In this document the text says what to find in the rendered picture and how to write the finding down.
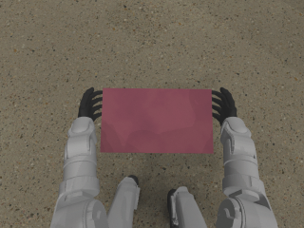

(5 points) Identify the robot left hand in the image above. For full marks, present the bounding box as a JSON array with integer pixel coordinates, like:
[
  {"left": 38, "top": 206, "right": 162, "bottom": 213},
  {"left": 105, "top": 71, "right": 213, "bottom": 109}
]
[{"left": 78, "top": 87, "right": 103, "bottom": 122}]

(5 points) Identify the right robot upper arm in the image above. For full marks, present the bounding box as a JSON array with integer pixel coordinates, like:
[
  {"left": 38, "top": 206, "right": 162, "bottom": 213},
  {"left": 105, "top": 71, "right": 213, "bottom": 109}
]
[{"left": 216, "top": 197, "right": 278, "bottom": 228}]

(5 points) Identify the robot right shin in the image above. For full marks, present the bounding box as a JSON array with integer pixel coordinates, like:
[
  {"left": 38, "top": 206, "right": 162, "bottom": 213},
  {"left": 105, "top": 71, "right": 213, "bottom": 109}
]
[{"left": 172, "top": 186, "right": 194, "bottom": 224}]

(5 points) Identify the robot right forearm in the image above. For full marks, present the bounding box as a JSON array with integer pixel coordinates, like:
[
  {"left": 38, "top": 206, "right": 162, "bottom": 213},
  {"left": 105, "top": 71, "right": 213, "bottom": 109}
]
[{"left": 220, "top": 117, "right": 278, "bottom": 227}]

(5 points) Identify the left robot upper arm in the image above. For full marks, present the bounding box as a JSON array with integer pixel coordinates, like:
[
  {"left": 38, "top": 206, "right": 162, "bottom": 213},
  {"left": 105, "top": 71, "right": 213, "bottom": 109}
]
[{"left": 50, "top": 199, "right": 109, "bottom": 228}]

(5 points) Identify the robot left forearm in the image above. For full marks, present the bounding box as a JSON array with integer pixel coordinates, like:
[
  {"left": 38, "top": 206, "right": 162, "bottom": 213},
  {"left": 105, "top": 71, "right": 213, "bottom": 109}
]
[{"left": 49, "top": 116, "right": 100, "bottom": 228}]

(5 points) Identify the robot right hand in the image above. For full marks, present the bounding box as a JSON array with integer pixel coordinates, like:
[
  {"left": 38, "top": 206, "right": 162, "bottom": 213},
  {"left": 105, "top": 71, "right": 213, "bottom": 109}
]
[{"left": 211, "top": 87, "right": 238, "bottom": 126}]

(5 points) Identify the carton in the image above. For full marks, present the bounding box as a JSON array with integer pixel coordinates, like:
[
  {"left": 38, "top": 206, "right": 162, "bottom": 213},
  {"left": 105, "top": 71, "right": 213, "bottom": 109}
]
[{"left": 100, "top": 87, "right": 214, "bottom": 154}]

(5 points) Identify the robot shin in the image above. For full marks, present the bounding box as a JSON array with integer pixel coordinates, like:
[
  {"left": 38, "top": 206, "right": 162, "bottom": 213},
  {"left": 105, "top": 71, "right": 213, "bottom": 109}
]
[
  {"left": 172, "top": 186, "right": 194, "bottom": 224},
  {"left": 116, "top": 177, "right": 137, "bottom": 190}
]

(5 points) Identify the robot left shin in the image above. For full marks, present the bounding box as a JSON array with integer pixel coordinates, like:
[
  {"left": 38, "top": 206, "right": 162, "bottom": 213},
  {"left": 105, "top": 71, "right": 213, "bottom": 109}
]
[{"left": 116, "top": 177, "right": 137, "bottom": 190}]

